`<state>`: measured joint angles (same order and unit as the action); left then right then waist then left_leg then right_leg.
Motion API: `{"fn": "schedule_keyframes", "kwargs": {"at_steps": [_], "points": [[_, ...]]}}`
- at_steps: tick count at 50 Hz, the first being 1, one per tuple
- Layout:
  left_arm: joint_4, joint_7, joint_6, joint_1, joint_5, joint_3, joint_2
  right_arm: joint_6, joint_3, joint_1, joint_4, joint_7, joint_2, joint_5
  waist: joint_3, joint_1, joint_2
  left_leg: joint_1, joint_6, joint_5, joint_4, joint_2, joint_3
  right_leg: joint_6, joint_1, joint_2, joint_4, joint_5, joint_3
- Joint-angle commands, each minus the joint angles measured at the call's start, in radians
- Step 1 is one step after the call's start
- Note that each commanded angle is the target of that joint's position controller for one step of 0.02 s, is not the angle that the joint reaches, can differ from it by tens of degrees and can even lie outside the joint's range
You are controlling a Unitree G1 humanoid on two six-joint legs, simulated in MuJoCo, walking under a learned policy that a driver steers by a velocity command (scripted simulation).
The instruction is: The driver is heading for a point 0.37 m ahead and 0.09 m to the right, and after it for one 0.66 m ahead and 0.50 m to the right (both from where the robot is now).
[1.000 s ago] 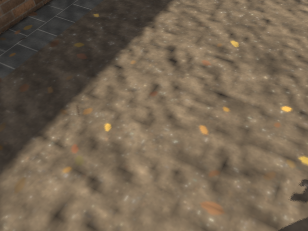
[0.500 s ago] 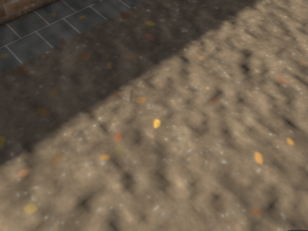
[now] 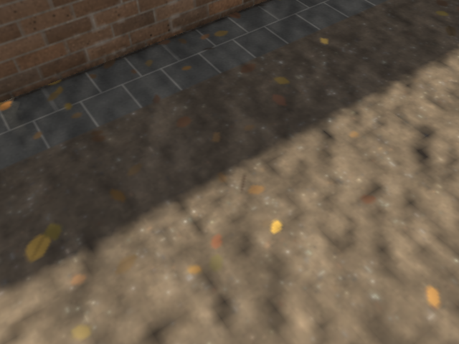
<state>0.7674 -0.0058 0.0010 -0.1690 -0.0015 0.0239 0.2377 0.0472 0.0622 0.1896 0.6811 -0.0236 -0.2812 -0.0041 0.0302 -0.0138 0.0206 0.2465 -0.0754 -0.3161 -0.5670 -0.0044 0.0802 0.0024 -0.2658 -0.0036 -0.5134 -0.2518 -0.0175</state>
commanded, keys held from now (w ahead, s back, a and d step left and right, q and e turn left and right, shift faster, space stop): no key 0.08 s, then w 0.54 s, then w+e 0.04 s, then e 0.34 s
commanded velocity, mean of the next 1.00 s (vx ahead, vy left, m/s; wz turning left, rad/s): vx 0.26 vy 0.00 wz -0.09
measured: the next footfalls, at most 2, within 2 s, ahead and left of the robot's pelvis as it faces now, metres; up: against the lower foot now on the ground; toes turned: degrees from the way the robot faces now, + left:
left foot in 0.02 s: +0.02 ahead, +0.14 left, +0.00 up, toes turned -4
left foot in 0.74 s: +0.37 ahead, +0.16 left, +0.00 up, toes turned -1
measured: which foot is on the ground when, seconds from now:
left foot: up 0.00-0.00, down 0.02-0.32, up 0.34-0.72, down 0.74-1.00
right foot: down 0.00-0.74, up 0.76-1.00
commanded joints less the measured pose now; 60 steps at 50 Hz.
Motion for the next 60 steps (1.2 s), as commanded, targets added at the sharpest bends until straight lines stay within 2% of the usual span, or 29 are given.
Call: {"fn": "schedule_keyframes", "kwargs": {"at_steps": [1,2,3,4,5,7,9,11,13,15,16,17,18,20,23,28,32,34,36,37,38,39,40,42,44,48,52,57,60], "points": [[-0.035,0.003,-0.020,-0.030,0.003,0.030,0.141,-0.013,0.019,0.006,-0.051,-0.004,-0.106,0.009,-0.117,-0.004,-0.128,-0.154,0.041,0.304,0.204,-0.040,0.025,0.086,0.071,-0.150,0.090,0.334,-0.162],[-0.038,0.015,-0.036,-0.055,-0.017,0.028,0.142,-0.009,0.031,0.006,-0.054,-0.012,-0.167,0.014,-0.133,-0.043,-0.008,-0.200,0.083,0.467,0.119,-0.094,0.067,0.047,0.022,-0.097,0.070,0.248,-0.109],[-0.030,0.017,-0.043,-0.039,-0.017,0.023,0.122,-0.009,0.030,0.007,-0.030,-0.004,-0.137,0.015,-0.145,-0.032,0.072,-0.124,0.117,0.310,0.100,-0.072,0.049,0.004,0.069,-0.045,0.079,0.132,-0.037],[-0.027,0.016,-0.041,0.017,-0.018,0.026,0.144,-0.013,0.020,-0.001,-0.035,0.005,-0.095,0.018,-0.109,0.001,0.032,-0.082,0.118,0.233,0.122,-0.057,0.051,-0.019,0.076,-0.036,0.054,0.101,-0.022],[-0.024,0.013,-0.035,0.030,-0.016,0.022,0.124,-0.016,0.012,0.014,-0.016,0.004,-0.073,0.024,-0.111,0.003,0.028,-0.064,0.112,0.111,0.148,-0.052,0.051,-0.020,0.078,-0.023,0.044,0.032,-0.002],[-0.020,0.004,-0.018,0.027,-0.006,0.023,0.118,-0.021,0.020,0.032,-0.003,0.000,-0.109,0.015,-0.027,0.011,0.071,0.000,0.137,-0.199,0.188,-0.046,0.075,-0.010,-0.001,0.023,-0.016,-0.177,0.046],[-0.029,-0.001,-0.028,0.040,0.007,0.026,0.109,-0.033,0.026,0.086,0.004,-0.003,-0.142,0.010,0.057,0.034,0.152,0.043,0.200,-0.455,0.289,-0.132,0.218,0.001,-0.113,0.048,-0.135,-0.238,0.079],[-0.040,0.005,-0.056,0.046,0.022,0.030,0.105,-0.051,0.029,0.108,0.016,-0.005,-0.161,-0.002,0.114,0.036,0.204,0.068,0.265,-0.505,0.356,-0.228,0.367,0.029,-0.161,0.024,-0.229,-0.203,0.054],[-0.023,0.019,-0.083,-0.007,0.032,0.033,0.097,-0.062,0.021,0.062,0.011,-0.006,-0.143,-0.012,0.116,-0.007,0.203,0.094,0.255,-0.421,0.334,-0.223,0.335,0.072,-0.086,0.003,-0.134,-0.201,0.042],[0.047,0.027,-0.096,-0.152,0.025,0.048,0.118,-0.066,0.008,-0.014,-0.012,-0.003,-0.099,-0.013,0.073,-0.076,0.119,0.203,0.185,-0.261,0.200,-0.124,0.193,0.089,0.173,-0.001,0.024,-0.076,0.005],[0.074,0.027,-0.101,-0.245,0.017,0.067,0.192,-0.077,-0.008,-0.052,-0.044,-0.005,-0.036,-0.008,0.044,-0.098,-0.066,0.306,0.115,-0.171,-0.047,-0.015,0.035,0.140,0.261,-0.132,0.150,-0.233,-0.224],[0.082,0.039,-0.105,-0.313,0.011,0.090,0.287,-0.095,-0.004,-0.068,-0.088,-0.012,-0.048,-0.021,0.033,-0.109,-0.299,0.457,0.073,-0.204,-0.311,0.054,-0.048,0.269,0.337,-0.334,0.321,-0.346,-0.622],[0.073,0.038,-0.110,-0.292,-0.001,0.073,0.240,-0.110,0.013,-0.070,-0.090,-0.014,-0.106,-0.036,0.064,-0.097,-0.241,0.566,0.081,-0.273,-0.488,0.017,0.025,0.318,0.343,-0.397,0.350,-0.340,-0.724],[0.050,0.025,-0.111,-0.232,0.004,0.058,0.186,-0.132,0.014,-0.024,-0.053,0.004,-0.092,-0.033,0.065,-0.056,-0.137,0.627,0.118,-0.112,-0.570,-0.052,0.021,0.263,0.372,-0.329,0.329,-0.271,-0.539],[0.049,0.018,-0.095,-0.218,0.003,0.040,0.146,-0.138,0.012,-0.065,-0.051,0.029,-0.062,-0.014,0.055,-0.052,-0.124,0.558,0.112,0.056,-0.442,-0.093,-0.028,0.199,0.327,-0.237,0.366,-0.012,-0.311],[0.061,0.000,-0.075,-0.251,0.012,0.047,0.197,-0.138,-0.017,-0.187,-0.086,0.057,0.001,-0.016,0.052,-0.079,-0.120,0.368,0.058,0.242,-0.099,-0.043,-0.105,0.185,0.218,-0.181,0.382,0.183,-0.113],[0.081,-0.001,-0.071,-0.278,0.029,0.056,0.217,-0.138,-0.010,-0.240,-0.111,0.067,-0.047,-0.025,0.089,-0.068,-0.129,0.281,0.084,0.297,0.000,-0.035,-0.081,0.176,0.200,-0.243,0.383,0.189,-0.126],[0.084,-0.002,-0.063,-0.259,0.028,0.062,0.228,-0.144,0.006,-0.200,-0.107,0.065,-0.085,-0.019,0.075,-0.017,-0.128,0.204,0.112,0.271,0.042,-0.015,-0.075,0.150,0.232,-0.253,0.309,0.370,-0.133],[0.075,-0.006,-0.053,-0.243,0.021,0.061,0.222,-0.148,0.041,0.017,-0.045,0.048,-0.151,0.002,-0.083,0.102,-0.111,-0.125,0.154,0.348,0.090,0.013,-0.100,0.085,0.181,-0.163,0.014,0.655,-0.073],[0.040,-0.008,-0.054,-0.242,-0.005,0.041,0.167,-0.145,0.058,0.173,-0.020,0.034,-0.220,0.025,-0.248,0.153,-0.005,-0.425,0.203,0.528,0.034,-0.170,0.071,0.036,-0.007,-0.093,-0.269,0.370,-0.048],[0.040,-0.009,-0.060,-0.414,-0.002,0.005,0.036,-0.132,0.062,0.181,-0.022,0.036,-0.288,0.039,-0.421,0.065,0.291,-0.666,0.365,0.607,0.102,-0.453,0.465,-0.032,-0.286,0.067,-0.623,-0.376,-0.037],[0.061,-0.012,-0.061,-0.391,0.027,0.036,0.152,-0.127,0.044,0.158,-0.031,0.040,-0.202,0.027,-0.414,0.093,0.208,-0.551,0.361,0.522,0.187,-0.427,0.518,-0.041,-0.311,0.035,-0.749,-0.374,-0.148],[0.034,-0.017,-0.054,-0.292,0.045,0.055,0.199,-0.126,0.026,0.081,-0.034,0.037,-0.147,0.013,-0.255,0.079,0.158,-0.429,0.326,0.530,0.193,-0.391,0.335,-0.041,-0.371,-0.005,-0.779,-0.321,-0.115],[0.029,-0.031,-0.030,-0.234,0.023,0.063,0.180,-0.129,0.008,-0.027,-0.021,0.042,-0.085,0.011,-0.137,0.023,0.079,-0.207,0.283,0.633,0.231,-0.302,0.129,-0.049,-0.315,-0.070,-0.711,-0.214,-0.082],[0.028,-0.034,0.006,-0.264,0.025,0.067,0.142,-0.142,0.007,-0.087,-0.006,0.045,-0.072,0.033,-0.110,-0.026,0.101,-0.055,0.281,0.652,0.291,-0.266,0.015,-0.056,-0.197,-0.083,-0.685,-0.147,-0.060],[-0.046,-0.033,0.037,-0.182,0.013,0.069,0.118,-0.142,0.021,-0.117,0.029,0.021,-0.110,0.031,-0.067,-0.032,0.082,-0.017,0.322,0.576,0.356,-0.291,-0.072,-0.073,-0.234,-0.101,-0.538,-0.054,-0.050],[-0.105,-0.006,0.042,-0.085,0.011,0.063,0.116,-0.111,0.031,-0.125,0.046,0.001,-0.147,0.020,-0.061,-0.003,0.053,-0.046,0.322,0.444,0.373,-0.293,-0.141,-0.063,-0.209,-0.114,-0.368,0.053,-0.018],[-0.179,0.021,0.056,0.015,0.014,0.070,0.144,-0.071,0.048,-0.088,0.067,0.011,-0.198,-0.003,-0.050,0.033,0.050,-0.152,0.304,0.433,0.299,-0.330,-0.161,-0.033,-0.203,-0.092,-0.229,-0.028,0.038],[-0.207,0.032,0.062,0.019,0.016,0.079,0.151,-0.055,0.055,-0.085,0.073,0.016,-0.211,-0.025,-0.065,0.016,0.064,-0.203,0.251,0.492,0.182,-0.333,-0.182,0.008,-0.140,-0.057,-0.079,-0.029,0.078]]}}
Keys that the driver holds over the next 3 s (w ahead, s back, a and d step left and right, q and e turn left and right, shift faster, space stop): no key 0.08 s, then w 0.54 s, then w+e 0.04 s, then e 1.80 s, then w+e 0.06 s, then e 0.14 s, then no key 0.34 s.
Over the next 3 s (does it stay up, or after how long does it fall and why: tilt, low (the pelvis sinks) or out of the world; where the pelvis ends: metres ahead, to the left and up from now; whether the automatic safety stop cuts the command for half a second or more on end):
stays up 0.33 -0.01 0.00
